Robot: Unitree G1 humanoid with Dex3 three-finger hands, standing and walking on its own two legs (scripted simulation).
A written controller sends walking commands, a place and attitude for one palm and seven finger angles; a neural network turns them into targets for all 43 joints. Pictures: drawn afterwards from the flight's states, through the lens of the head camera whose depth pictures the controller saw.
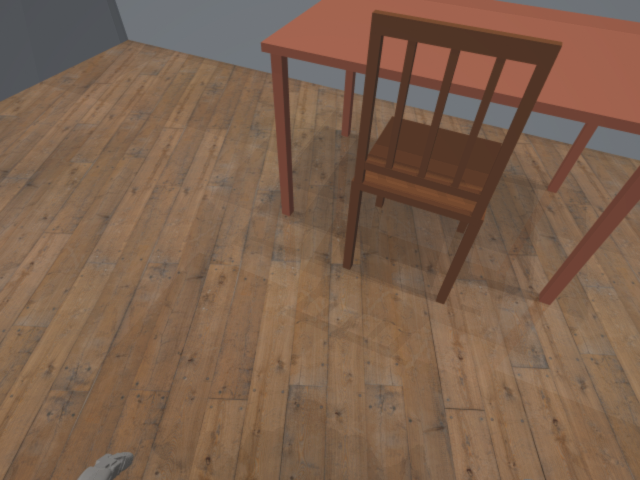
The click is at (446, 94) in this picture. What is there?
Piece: chair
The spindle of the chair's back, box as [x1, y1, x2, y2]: [418, 49, 459, 178]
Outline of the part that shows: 459,50 451,49 418,173 418,176 423,178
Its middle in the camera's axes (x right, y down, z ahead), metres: +0.30 -0.30 +0.99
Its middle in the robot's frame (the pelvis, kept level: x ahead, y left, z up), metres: +0.96 -0.25 -0.05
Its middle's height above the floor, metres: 0.72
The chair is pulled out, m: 0.00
